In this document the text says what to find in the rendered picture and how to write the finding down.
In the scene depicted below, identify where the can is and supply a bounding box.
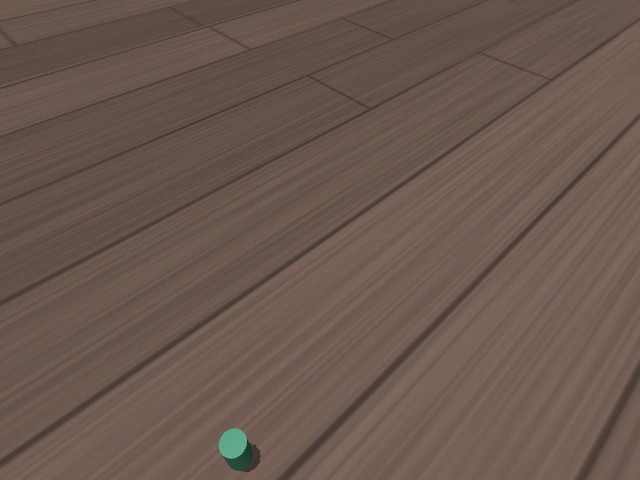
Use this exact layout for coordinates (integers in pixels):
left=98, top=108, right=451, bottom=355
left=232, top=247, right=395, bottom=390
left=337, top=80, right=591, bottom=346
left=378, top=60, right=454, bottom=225
left=219, top=428, right=253, bottom=471

